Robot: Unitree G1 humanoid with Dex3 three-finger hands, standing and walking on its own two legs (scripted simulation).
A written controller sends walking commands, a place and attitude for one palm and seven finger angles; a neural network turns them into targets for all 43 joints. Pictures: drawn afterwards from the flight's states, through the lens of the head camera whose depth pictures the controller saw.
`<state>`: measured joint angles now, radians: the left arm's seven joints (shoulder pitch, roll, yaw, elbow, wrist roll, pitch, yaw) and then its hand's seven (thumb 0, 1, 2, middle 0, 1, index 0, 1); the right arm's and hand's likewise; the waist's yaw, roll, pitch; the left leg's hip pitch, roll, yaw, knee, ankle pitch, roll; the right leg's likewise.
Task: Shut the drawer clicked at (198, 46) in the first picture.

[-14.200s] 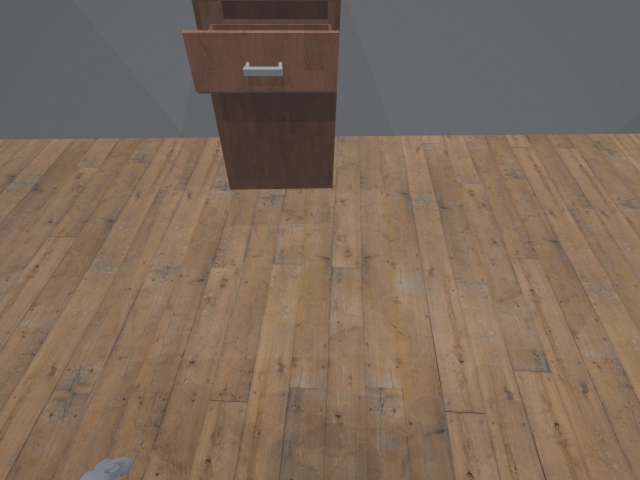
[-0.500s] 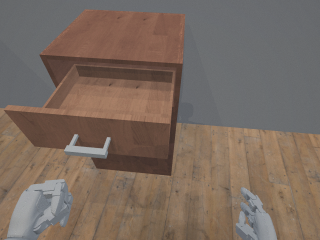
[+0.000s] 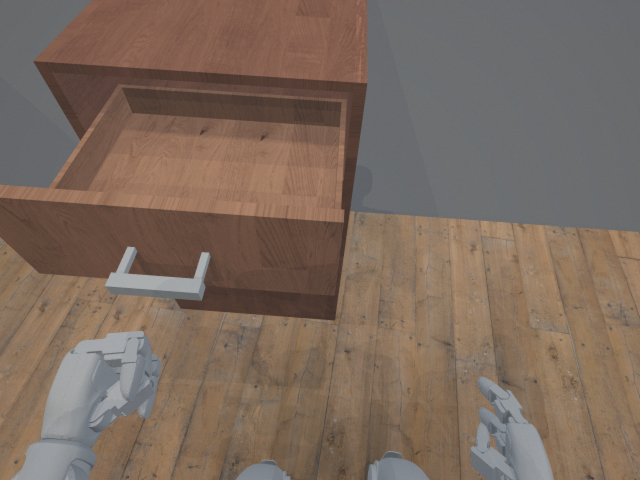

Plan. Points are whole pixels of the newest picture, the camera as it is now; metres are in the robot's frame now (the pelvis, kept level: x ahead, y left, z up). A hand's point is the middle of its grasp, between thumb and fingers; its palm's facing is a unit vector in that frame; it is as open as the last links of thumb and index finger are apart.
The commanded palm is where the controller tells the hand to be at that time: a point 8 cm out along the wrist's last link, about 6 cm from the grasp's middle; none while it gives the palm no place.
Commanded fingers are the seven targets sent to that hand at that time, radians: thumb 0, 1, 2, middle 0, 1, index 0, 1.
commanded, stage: bring the fist close to the handle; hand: left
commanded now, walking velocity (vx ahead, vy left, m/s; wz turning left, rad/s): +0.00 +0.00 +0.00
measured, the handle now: (161, 272) +0.36 +0.23 +0.03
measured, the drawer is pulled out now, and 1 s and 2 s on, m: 0.25 0.25 0.16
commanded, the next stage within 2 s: push the drawer shut in 0.64 s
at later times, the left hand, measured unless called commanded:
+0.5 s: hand (164, 369) +0.24 +0.19 +0.03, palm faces -0.02 -1.00 -0.07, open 3.3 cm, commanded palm +0.21 +0.25 +0.03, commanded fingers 0.00 0.90 0.90 -1.40 -1.60 -1.40 -1.60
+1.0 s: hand (175, 353) +0.26 +0.19 +0.02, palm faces -0.04 -1.00 -0.07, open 3.3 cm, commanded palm +0.24 +0.25 +0.03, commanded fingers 0.00 0.90 0.90 -1.40 -1.60 -1.40 -1.60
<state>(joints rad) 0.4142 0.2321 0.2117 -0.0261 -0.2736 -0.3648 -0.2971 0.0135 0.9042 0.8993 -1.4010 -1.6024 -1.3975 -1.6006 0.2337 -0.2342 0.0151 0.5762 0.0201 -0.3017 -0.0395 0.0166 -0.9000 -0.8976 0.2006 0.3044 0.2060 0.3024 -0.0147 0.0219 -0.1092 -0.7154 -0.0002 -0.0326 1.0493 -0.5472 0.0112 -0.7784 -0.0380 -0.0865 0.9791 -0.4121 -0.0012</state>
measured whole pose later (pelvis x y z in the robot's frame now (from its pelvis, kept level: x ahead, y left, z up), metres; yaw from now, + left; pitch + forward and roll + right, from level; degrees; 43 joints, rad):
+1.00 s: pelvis +0.00 -0.01 -0.02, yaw +0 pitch +17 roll -2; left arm 0.23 0.27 0.21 0.09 -0.27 -0.37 -0.28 0.01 0.90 0.90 -1.40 -1.60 -1.40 -1.60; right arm 0.23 -0.26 0.03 0.52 0.02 -0.20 -0.04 0.01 -0.90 -0.90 0.20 0.30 0.21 0.30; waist -0.03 0.03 -0.14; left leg -0.88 0.01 -0.05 1.18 -0.59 0.00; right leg -0.94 -0.03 -0.10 1.10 -0.46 -0.01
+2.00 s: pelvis -0.01 +0.00 -0.01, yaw -1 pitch +19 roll -2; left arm -0.31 0.33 0.28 0.58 -0.21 -0.36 -0.26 0.00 0.90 0.92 -1.40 -1.60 -1.40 -1.60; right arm 0.29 -0.27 0.03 0.59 0.02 -0.11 -0.03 0.01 -0.90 -0.90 0.20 0.30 0.21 0.30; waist -0.07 0.02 -0.13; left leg -0.89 0.00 -0.02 1.11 -0.55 0.01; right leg -0.96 -0.03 -0.07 1.04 -0.40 0.00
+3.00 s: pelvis -0.02 +0.00 -0.03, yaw -2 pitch +24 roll -2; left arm -0.82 0.51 0.42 1.09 -0.12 -0.42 -0.29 0.03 0.89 0.93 -1.40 -1.60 -1.40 -1.60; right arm 0.35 -0.28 0.05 0.64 -0.02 0.00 -0.01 0.01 -0.90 -0.90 0.20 0.30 0.21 0.30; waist -0.17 0.02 -0.11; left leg -1.03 0.02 -0.02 1.17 -0.55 0.01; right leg -1.10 -0.02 -0.07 1.07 -0.38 -0.01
